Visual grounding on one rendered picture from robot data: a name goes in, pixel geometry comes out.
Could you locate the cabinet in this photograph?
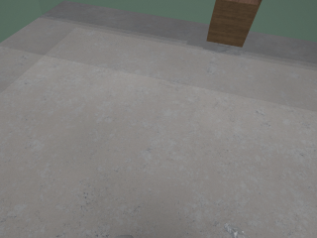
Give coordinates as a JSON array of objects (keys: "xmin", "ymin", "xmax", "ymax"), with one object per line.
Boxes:
[{"xmin": 206, "ymin": 0, "xmax": 263, "ymax": 48}]

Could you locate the robot right hand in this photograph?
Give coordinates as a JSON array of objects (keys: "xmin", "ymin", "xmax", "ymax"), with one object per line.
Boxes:
[{"xmin": 224, "ymin": 223, "xmax": 250, "ymax": 238}]

